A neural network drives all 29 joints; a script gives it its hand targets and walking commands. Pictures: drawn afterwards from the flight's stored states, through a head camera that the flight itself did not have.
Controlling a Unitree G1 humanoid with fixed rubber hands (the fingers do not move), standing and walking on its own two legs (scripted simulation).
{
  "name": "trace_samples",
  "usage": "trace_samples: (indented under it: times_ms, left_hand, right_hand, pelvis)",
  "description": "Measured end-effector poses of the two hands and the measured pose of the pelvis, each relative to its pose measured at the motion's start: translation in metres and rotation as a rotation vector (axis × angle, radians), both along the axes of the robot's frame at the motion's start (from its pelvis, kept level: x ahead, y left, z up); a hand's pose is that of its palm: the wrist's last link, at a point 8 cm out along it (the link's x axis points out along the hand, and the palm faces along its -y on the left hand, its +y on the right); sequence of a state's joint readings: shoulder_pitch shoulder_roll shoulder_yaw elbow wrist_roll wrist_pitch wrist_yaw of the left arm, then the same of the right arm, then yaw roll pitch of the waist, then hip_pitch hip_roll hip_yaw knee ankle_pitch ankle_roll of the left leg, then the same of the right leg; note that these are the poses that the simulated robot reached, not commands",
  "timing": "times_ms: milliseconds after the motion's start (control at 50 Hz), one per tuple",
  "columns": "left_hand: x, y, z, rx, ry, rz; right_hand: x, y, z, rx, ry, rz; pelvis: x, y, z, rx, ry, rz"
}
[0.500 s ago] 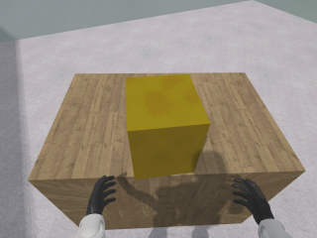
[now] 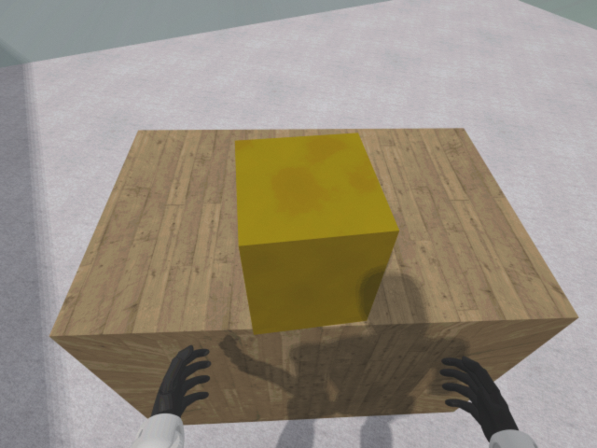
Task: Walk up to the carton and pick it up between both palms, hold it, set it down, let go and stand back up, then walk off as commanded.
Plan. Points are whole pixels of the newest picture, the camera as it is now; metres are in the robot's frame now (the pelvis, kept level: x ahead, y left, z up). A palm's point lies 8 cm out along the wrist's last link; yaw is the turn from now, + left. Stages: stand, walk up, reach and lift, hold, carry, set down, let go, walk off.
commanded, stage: set down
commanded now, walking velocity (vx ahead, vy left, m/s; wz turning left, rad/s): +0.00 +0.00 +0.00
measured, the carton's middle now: (304, 236) +0.44 +0.05 +0.01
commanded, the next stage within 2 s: let go in 0.58 s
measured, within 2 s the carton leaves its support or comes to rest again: neither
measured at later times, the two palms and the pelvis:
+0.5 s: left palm (170, 411) +0.18 +0.21 -0.07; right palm (494, 433) +0.18 -0.22 -0.07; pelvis +0.02 +0.00 +0.00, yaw +0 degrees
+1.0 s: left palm (172, 417) +0.17 +0.21 -0.08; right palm (497, 445) +0.16 -0.23 -0.07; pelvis +0.01 +0.00 +0.00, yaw +0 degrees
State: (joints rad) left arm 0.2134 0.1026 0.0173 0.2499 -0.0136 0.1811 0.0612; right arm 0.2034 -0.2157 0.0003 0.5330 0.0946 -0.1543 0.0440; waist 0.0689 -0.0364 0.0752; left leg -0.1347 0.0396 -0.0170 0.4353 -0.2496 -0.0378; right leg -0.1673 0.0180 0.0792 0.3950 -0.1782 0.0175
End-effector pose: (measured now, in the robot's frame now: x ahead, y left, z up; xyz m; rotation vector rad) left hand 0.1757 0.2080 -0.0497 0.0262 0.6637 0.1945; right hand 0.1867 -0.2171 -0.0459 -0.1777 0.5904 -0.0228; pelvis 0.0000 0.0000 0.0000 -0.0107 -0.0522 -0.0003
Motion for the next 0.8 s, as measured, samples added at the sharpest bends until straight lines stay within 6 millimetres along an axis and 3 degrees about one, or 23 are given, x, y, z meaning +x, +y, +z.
trace_samples:
  times_ms: [340,800]
  left_hand:
    - [0.008,0.006,-0.012,0.008,0.051,-0.034]
    - [-0.005,0.004,-0.027,0.015,0.132,-0.062]
  right_hand:
    - [-0.002,-0.004,-0.018,-0.038,0.073,-0.012]
    - [-0.023,-0.011,-0.028,-0.07,0.123,-0.014]
  pelvis:
    - [0.015,0.002,0.0,-0.002,0.021,0.0]
    - [0.012,0.002,0.0,-0.002,0.016,-0.001]
